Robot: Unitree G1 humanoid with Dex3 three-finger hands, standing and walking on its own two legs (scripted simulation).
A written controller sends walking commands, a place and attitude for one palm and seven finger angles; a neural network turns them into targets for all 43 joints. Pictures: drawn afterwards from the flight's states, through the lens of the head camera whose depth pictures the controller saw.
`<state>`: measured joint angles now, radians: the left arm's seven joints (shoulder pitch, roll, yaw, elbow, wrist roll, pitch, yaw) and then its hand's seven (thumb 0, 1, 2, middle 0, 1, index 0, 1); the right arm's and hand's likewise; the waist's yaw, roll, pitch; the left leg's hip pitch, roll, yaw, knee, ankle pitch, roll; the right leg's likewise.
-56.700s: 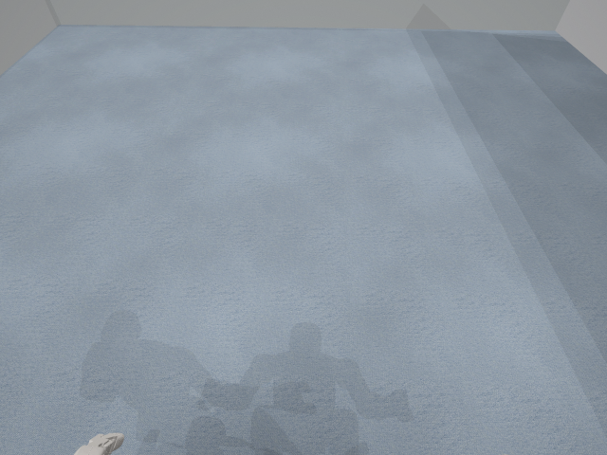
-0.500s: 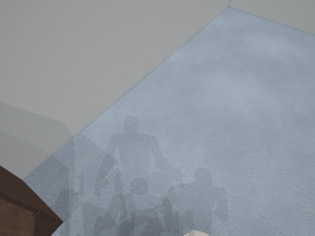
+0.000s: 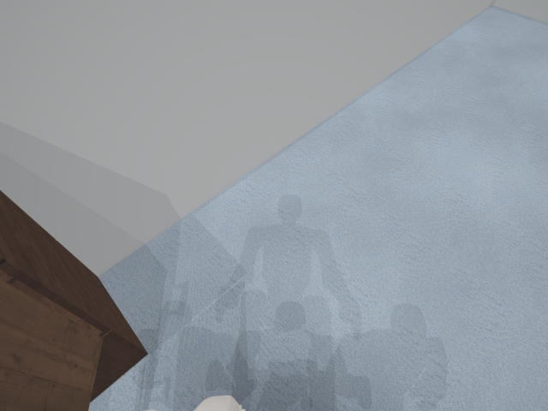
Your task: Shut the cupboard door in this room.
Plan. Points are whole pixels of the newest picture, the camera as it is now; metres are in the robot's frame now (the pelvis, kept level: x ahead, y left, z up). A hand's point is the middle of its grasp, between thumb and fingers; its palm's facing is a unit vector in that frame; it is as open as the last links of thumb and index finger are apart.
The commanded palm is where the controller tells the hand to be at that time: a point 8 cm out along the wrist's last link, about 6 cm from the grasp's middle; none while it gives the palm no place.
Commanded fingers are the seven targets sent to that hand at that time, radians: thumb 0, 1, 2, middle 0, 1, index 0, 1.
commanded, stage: turn or walk to find it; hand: left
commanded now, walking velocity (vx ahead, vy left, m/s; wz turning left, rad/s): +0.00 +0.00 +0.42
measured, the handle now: out of the picture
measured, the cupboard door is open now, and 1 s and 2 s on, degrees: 52 52 52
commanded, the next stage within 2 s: stand and wait in 1.52 s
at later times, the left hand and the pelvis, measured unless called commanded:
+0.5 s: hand out of the picture +0.08 +0.21 -0.16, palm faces +0.22 -0.94 -0.27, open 7.3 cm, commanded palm none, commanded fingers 0.00 0.90 0.90 -0.20 -0.30 -0.20 -0.30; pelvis +0.02 +0.00 -0.01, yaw +11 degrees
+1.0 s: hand out of the picture -0.06 +0.22 -0.19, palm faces +0.48 -0.84 -0.25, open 7.3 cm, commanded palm none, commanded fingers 0.00 0.90 0.90 -0.20 -0.30 -0.20 -0.30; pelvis +0.02 +0.02 -0.01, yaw +26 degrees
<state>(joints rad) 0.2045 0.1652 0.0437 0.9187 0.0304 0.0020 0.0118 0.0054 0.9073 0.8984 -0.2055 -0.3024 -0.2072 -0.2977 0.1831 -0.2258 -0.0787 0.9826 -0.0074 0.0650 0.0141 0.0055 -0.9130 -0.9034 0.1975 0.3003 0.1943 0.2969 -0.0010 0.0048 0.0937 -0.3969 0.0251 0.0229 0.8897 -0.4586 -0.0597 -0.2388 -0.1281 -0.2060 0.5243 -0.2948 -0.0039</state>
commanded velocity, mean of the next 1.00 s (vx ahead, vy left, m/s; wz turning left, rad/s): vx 0.00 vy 0.00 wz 0.42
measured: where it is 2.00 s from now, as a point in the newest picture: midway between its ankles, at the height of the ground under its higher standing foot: outside the picture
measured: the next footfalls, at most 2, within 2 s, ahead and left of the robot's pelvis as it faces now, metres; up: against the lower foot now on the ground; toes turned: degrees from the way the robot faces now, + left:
left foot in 0.10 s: +0.03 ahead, +0.14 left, +0.00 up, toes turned +8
right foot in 0.48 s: +0.10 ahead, -0.10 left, +0.00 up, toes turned +6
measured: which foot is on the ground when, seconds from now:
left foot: up 0.00-0.08, down 0.10-0.50, up 0.52-0.90, down 0.92-1.00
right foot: down 0.00-0.10, up 0.12-0.46, down 0.48-0.92, up 0.94-1.00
